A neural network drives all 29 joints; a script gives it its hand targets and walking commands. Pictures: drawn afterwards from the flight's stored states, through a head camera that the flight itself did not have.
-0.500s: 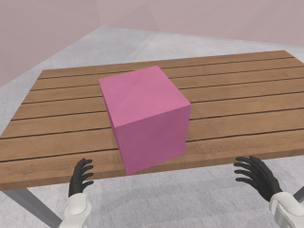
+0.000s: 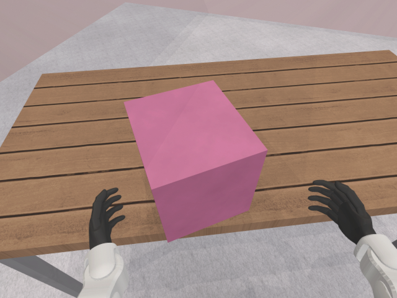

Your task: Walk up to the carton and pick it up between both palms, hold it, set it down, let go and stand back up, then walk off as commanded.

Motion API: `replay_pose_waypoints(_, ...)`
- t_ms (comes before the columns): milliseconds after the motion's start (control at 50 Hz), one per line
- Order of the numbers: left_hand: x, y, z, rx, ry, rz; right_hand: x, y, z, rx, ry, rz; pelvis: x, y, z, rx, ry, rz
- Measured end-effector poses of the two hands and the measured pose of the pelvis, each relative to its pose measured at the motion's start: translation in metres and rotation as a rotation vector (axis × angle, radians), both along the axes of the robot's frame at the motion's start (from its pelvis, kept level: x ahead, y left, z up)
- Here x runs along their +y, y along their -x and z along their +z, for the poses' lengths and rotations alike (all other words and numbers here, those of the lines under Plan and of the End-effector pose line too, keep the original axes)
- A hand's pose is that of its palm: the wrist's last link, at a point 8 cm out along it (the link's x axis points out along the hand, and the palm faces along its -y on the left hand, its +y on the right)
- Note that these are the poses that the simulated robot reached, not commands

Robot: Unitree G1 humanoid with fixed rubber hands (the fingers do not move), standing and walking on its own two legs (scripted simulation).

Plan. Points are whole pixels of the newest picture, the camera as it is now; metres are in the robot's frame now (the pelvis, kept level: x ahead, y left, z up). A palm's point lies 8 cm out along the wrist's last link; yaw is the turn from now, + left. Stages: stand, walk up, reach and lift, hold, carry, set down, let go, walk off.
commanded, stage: reach and lift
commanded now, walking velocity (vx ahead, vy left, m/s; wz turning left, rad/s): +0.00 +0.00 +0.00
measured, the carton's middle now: (190, 160) +0.41 +0.03 +0.03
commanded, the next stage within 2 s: none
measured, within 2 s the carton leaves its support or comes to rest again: neither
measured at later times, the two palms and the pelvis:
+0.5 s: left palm (107, 211) +0.25 +0.16 +0.12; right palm (342, 176) +0.30 -0.24 +0.12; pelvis -0.04 -0.01 +0.00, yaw +0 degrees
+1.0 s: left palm (98, 172) +0.31 +0.18 +0.14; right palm (316, 133) +0.39 -0.21 +0.14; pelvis +0.00 +0.00 +0.00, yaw +0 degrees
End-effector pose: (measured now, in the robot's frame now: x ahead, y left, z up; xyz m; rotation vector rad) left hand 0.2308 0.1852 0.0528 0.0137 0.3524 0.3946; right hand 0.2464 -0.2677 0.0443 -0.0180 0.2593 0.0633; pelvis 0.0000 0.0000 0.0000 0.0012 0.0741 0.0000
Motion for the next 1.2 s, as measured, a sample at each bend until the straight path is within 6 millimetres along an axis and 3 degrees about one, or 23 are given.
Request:
replay_pose_waypoints(200, -0.004, 0.009, 0.005, 0.017, 0.003, -0.013, 0.008, 0.002, 0.005, -0.003, -0.002, 0.009, -0.003, 0.01, 0.002, -0.004, 0.0, -0.002)
replay_pose_waypoints(280, -0.008, 0.013, 0.011, 0.012, 0.003, -0.02, 0.01, -0.003, 0.018, -0.033, -0.006, 0.013, -0.004, 0.02, 0.001, -0.018, -0.001, -0.002)
replay_pose_waypoints(440, -0.022, -0.007, 0.053, -0.053, -0.006, -0.04, 0.026, -0.037, 0.067, -0.099, -0.021, 0.064, -0.005, 0.041, 0.001, -0.045, -0.003, -0.002)
replay_pose_waypoints(540, -0.022, -0.02, 0.072, -0.046, -0.008, -0.039, 0.035, -0.064, 0.076, -0.057, -0.034, 0.075, -0.006, 0.046, 0.0, -0.054, -0.004, -0.003)
replay_pose_waypoints(660, 0.002, -0.027, 0.069, 0.006, 0.008, 0.051, 0.044, -0.088, 0.064, 0.038, -0.044, 0.076, -0.006, 0.045, 0.0, -0.05, -0.004, -0.003)
replay_pose_waypoints(780, 0.003, -0.042, 0.06, 0.038, 0.039, 0.046, 0.05, -0.108, 0.059, 0.063, -0.044, 0.083, -0.005, 0.034, 0.001, -0.035, -0.003, -0.003)
replay_pose_waypoints(980, 0.0, -0.077, 0.086, -0.036, 0.05, 0.015, 0.053, -0.14, 0.09, -0.031, -0.032, 0.059, -0.004, 0.006, 0.002, 0.004, -0.001, -0.003)
replay_pose_waypoints(1200, -0.007, -0.073, 0.071, 0.046, 0.041, -0.007, 0.057, -0.149, 0.099, -0.051, -0.007, 0.081, -0.009, 0.011, 0.002, -0.003, -0.002, -0.006)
